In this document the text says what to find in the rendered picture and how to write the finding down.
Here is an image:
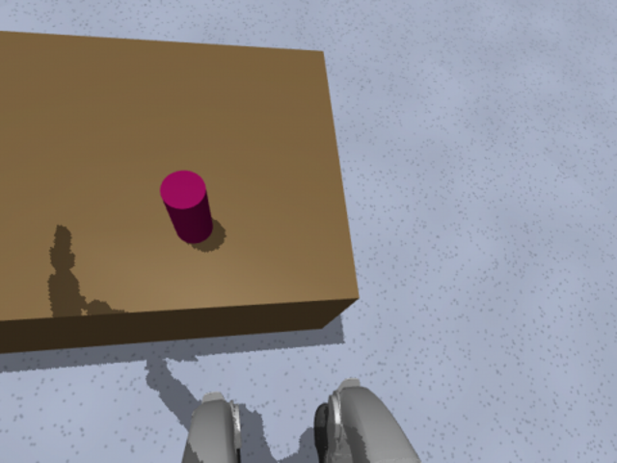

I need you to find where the can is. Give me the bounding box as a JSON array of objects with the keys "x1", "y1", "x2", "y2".
[{"x1": 160, "y1": 171, "x2": 213, "y2": 243}]

